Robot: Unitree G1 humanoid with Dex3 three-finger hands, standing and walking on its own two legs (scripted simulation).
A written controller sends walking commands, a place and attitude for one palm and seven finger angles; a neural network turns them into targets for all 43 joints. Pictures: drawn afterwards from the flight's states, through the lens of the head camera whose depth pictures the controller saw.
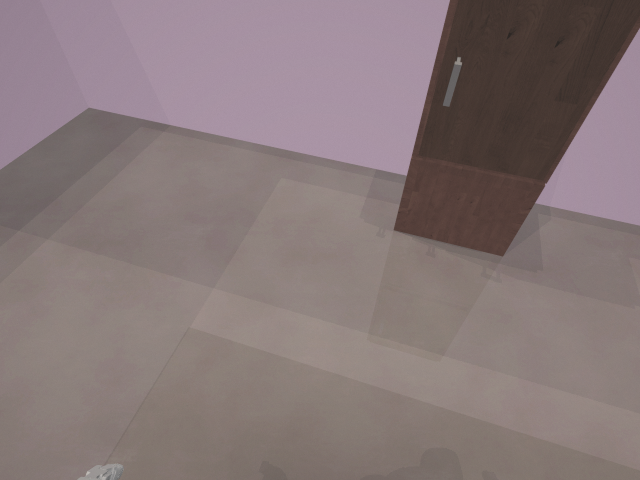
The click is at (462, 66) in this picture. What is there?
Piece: cupboard door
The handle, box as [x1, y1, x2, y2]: [443, 57, 461, 106]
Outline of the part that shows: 460,57 457,57 457,60 454,63 443,105 449,105 461,65 461,62 459,61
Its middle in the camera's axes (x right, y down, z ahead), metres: +0.39 -0.46 +1.15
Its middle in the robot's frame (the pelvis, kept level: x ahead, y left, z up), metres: +1.19 -0.33 -0.05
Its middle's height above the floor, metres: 0.72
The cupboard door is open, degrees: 0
